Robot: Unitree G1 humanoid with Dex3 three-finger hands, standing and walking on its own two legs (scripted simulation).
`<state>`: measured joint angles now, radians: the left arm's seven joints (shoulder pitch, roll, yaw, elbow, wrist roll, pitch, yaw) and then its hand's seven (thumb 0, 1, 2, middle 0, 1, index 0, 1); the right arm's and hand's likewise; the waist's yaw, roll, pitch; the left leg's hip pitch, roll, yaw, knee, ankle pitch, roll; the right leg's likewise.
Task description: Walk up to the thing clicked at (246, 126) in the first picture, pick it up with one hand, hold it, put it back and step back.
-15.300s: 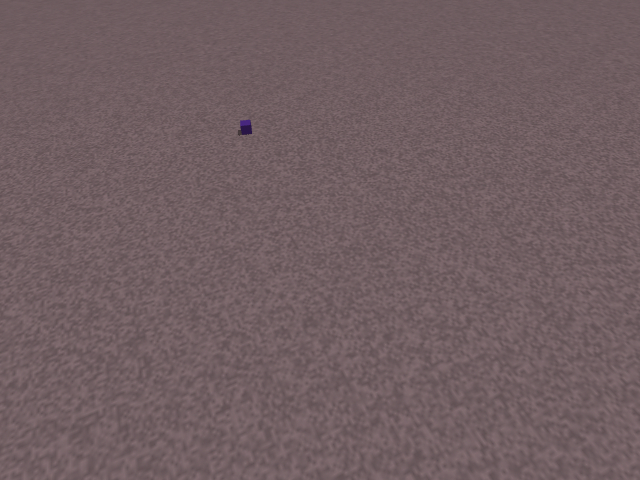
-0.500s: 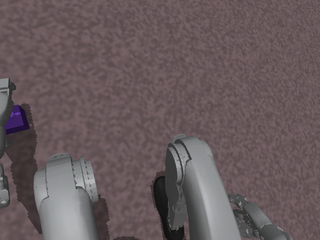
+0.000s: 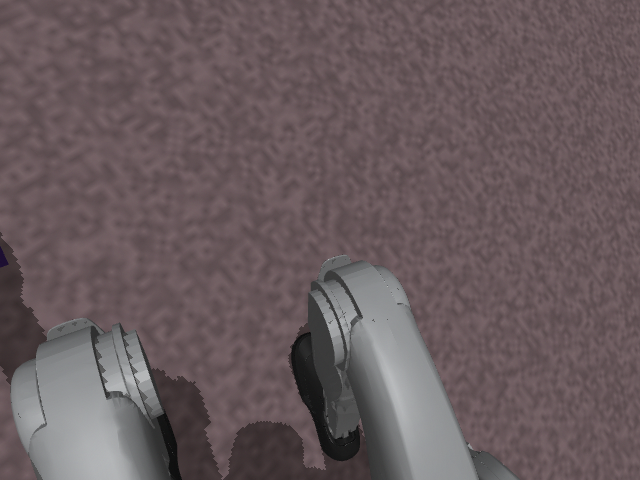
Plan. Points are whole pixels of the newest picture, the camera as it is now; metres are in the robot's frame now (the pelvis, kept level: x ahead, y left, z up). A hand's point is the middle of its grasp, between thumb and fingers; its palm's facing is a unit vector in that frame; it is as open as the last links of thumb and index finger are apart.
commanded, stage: rest palm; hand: left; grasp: from above
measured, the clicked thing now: out of the picture +0.41 +0.34 -0.27
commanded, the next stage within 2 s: close in 0.06 s
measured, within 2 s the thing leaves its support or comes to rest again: neither
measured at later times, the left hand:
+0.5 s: hand out of the picture +0.41 +0.34 -0.24, palm faces -0.39 -0.16 -0.90, open 12.7 cm
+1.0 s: hand out of the picture +0.41 +0.34 -0.24, palm faces -0.41 -0.18 -0.89, open 10.7 cm
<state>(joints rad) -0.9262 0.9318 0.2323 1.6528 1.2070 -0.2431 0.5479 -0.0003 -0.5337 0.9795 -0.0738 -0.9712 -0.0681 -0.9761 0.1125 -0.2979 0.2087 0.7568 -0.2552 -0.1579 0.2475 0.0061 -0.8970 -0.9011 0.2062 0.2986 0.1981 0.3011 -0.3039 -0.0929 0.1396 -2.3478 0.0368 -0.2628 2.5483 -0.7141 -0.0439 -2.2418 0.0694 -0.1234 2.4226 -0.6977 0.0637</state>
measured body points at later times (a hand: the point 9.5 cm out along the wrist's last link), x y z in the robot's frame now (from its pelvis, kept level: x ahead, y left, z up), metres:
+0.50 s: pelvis +0.00 +0.01 -0.01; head +0.25 +0.13 +0.34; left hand +0.43 +0.34 -0.19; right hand +0.09 -0.25 -0.07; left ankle +0.06 +0.14 -0.26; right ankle +0.10 -0.12 -0.26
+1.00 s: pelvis -0.01 +0.01 +0.00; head +0.25 +0.13 +0.34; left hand +0.43 +0.34 -0.19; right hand +0.05 -0.25 -0.07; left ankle +0.06 +0.14 -0.26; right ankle +0.10 -0.12 -0.26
